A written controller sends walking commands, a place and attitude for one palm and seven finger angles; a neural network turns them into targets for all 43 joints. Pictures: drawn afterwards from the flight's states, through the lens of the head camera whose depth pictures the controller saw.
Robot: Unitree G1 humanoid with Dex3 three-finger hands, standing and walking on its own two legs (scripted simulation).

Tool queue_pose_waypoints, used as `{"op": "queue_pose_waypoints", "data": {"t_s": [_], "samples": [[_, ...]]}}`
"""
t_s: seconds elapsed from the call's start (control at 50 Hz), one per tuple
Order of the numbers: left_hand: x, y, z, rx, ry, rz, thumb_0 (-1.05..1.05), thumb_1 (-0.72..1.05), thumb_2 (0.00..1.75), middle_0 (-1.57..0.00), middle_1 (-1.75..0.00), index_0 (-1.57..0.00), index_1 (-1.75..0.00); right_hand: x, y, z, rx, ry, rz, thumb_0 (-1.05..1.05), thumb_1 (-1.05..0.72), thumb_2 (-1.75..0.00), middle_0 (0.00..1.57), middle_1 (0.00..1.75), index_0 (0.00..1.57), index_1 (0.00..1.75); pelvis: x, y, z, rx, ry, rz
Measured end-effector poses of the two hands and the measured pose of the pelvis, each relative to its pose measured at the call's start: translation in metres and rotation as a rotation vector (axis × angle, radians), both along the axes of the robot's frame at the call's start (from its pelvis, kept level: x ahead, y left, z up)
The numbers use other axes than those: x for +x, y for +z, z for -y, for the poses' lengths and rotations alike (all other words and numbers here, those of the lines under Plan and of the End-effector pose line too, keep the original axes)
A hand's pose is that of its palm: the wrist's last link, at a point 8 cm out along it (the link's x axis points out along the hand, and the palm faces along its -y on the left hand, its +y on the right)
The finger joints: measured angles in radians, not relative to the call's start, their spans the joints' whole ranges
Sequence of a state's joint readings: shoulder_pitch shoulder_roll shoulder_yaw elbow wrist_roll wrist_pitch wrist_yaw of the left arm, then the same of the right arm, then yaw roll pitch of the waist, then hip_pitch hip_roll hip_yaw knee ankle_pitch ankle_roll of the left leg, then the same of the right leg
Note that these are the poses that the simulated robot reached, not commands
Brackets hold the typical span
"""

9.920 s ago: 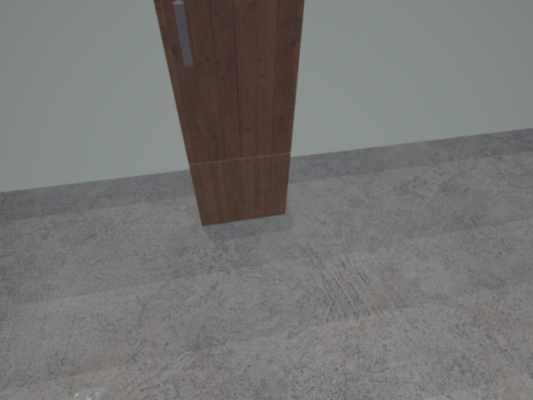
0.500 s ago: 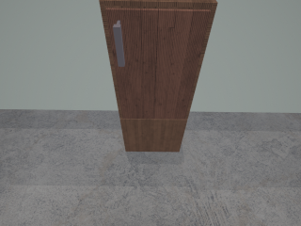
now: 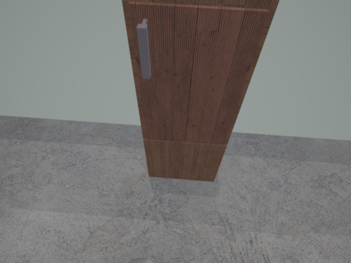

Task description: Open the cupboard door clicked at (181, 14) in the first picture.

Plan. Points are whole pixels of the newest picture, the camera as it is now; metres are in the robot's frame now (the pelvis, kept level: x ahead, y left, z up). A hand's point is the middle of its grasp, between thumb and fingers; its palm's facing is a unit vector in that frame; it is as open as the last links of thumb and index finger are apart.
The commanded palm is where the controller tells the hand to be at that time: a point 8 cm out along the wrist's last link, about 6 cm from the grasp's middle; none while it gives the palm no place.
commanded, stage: shuffle to correct the standing spot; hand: left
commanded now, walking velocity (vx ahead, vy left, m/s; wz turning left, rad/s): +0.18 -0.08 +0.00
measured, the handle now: (145, 49) +0.65 +0.16 +0.14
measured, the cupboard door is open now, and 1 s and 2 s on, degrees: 0 0 0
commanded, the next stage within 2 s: come to a stop and stand still in 0.24 s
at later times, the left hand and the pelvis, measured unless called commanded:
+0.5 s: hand (126, 228) +0.22 +0.16 -0.16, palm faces -0.01 -0.96 -0.26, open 7.3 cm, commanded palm none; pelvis +0.13 -0.04 +0.00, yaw +0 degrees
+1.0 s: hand (106, 259) +0.15 +0.20 -0.17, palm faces +0.05 -0.98 -0.20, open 7.3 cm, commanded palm none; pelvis +0.12 +0.00 +0.01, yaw -1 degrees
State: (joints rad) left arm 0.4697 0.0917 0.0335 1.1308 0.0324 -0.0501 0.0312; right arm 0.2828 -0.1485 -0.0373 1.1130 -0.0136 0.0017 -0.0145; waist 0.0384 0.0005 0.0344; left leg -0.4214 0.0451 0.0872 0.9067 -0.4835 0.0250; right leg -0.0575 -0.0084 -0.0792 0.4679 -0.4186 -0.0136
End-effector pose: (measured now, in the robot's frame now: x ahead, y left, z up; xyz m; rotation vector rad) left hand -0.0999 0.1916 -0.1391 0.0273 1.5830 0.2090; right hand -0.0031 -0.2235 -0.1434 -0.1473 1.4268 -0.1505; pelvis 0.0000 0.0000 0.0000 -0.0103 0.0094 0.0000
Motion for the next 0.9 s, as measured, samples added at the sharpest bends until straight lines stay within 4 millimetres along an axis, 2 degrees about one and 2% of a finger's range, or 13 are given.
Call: {"op": "queue_pose_waypoints", "data": {"t_s": [0.08,0.14,0.22,0.3,0.34,0.44,0.5,0.58,0.66,0.78,0.84,0.9], "samples": [[0.002,-0.009,-0.003,-0.052,-0.005,-0.095,0.00,0.91,0.90,-0.20,-0.30,-0.20,-0.30,0.065,0.002,0.003,-0.052,0.014,0.140,0.02,-0.93,-0.90,0.20,0.30,0.20,0.30,0.025,-0.010,-0.012,-0.001,-0.017,0.008],[0.027,-0.015,-0.013,-0.067,-0.051,-0.115,0.00,0.91,0.90,-0.20,-0.30,-0.20,-0.30,0.091,0.005,0.000,-0.071,-0.006,0.217,0.01,-0.93,-0.90,0.20,0.30,0.20,0.30,0.040,-0.012,-0.016,0.014,-0.052,0.015],[0.101,-0.012,-0.028,-0.032,-0.096,0.010,0.01,0.91,0.90,-0.20,-0.30,-0.20,-0.30,0.094,0.013,-0.007,-0.054,-0.026,0.187,0.01,-0.92,-0.90,0.20,0.30,0.20,0.30,0.059,0.000,-0.013,0.022,-0.056,0.003],[0.184,0.000,-0.034,0.016,-0.126,0.184,0.01,0.92,0.90,-0.20,-0.30,-0.20,-0.30,0.085,0.015,-0.004,-0.034,-0.042,0.094,0.00,-0.94,-0.90,0.20,0.30,0.20,0.30,0.079,0.009,-0.006,0.016,-0.046,-0.009],[0.218,0.005,-0.038,0.051,-0.151,0.234,0.02,0.94,0.90,-0.20,-0.30,-0.20,-0.30,0.082,0.014,0.000,-0.018,-0.060,0.056,0.00,-0.93,-0.90,0.20,0.30,0.21,0.30,0.090,0.010,0.001,0.017,-0.043,-0.009],[0.291,0.012,-0.030,0.116,-0.206,0.340,0.01,0.94,0.90,-0.20,-0.30,-0.20,-0.29,0.078,-0.003,0.018,0.021,-0.103,-0.032,0.01,-0.92,-0.90,0.20,0.30,0.21,0.30,0.120,0.001,0.026,0.033,-0.028,0.002],[0.317,0.015,-0.016,0.134,-0.208,0.377,0.01,0.93,0.90,-0.20,-0.30,-0.20,-0.29,0.084,-0.010,0.029,0.030,-0.109,-0.081,0.01,-0.91,-0.90,0.20,0.30,0.20,0.30,0.134,-0.002,0.035,0.010,-0.008,0.011],[0.333,0.016,0.001,0.116,-0.193,0.394,0.00,0.92,0.90,-0.20,-0.30,-0.20,-0.30,0.107,-0.006,0.039,0.013,-0.095,-0.082,0.01,-0.91,-0.90,0.20,0.30,0.20,0.30,0.142,0.003,0.039,0.017,0.000,0.014],[0.330,0.013,0.007,0.086,-0.155,0.387,0.00,0.92,0.90,-0.20,-0.30,-0.20,-0.30,0.141,0.001,0.044,-0.013,-0.057,-0.022,0.01,-0.91,-0.90,0.20,0.30,0.20,0.30,0.140,0.007,0.034,0.023,0.002,0.016],[0.311,-0.002,-0.021,0.074,-0.131,0.355,-0.01,0.92,0.90,-0.21,-0.30,-0.21,-0.30,0.190,0.013,0.035,-0.063,-0.013,0.144,0.00,-0.91,-0.90,0.20,0.30,0.20,0.30,0.133,0.001,0.015,0.006,-0.006,0.025],[0.296,-0.012,-0.038,0.071,-0.119,0.320,0.00,0.92,0.90,-0.20,-0.30,-0.21,-0.30,0.200,0.017,0.024,-0.081,0.009,0.206,0.00,-0.91,-0.90,0.20,0.30,0.20,0.30,0.129,-0.004,0.005,-0.004,-0.011,0.032],[0.279,-0.009,-0.049,0.074,-0.111,0.284,0.00,0.92,0.90,-0.20,-0.30,-0.20,-0.30,0.201,0.025,0.011,-0.076,0.032,0.222,0.00,-0.91,-0.90,0.20,0.30,0.20,0.30,0.125,0.002,0.001,-0.003,-0.012,0.030]]}}
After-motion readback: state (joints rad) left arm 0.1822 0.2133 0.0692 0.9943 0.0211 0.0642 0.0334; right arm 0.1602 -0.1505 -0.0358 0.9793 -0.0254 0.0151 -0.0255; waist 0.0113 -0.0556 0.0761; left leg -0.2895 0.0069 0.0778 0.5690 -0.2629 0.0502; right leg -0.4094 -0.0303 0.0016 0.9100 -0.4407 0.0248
